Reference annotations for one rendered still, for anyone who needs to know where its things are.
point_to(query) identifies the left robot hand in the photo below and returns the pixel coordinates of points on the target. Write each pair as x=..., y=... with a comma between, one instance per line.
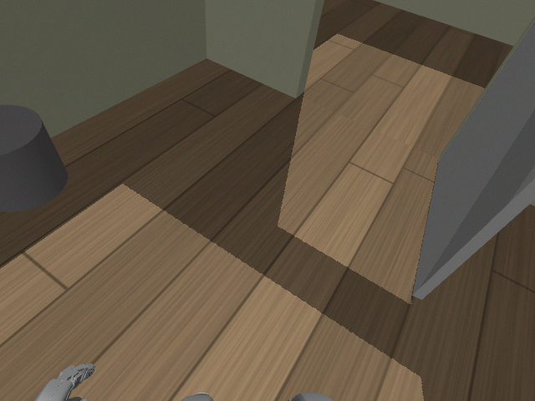
x=60, y=389

